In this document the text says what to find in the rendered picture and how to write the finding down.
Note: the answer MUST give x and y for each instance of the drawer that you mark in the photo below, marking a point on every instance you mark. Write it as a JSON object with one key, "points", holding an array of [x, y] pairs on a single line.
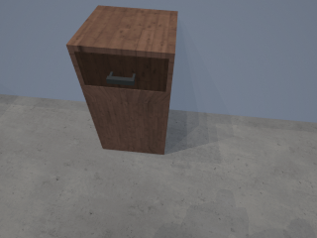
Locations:
{"points": [[151, 73]]}

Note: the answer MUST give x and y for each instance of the handle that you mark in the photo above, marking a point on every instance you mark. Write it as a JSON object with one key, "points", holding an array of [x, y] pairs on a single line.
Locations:
{"points": [[110, 79]]}

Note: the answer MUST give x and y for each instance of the cabinet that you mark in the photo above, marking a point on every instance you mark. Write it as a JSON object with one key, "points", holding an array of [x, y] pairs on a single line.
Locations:
{"points": [[125, 119]]}

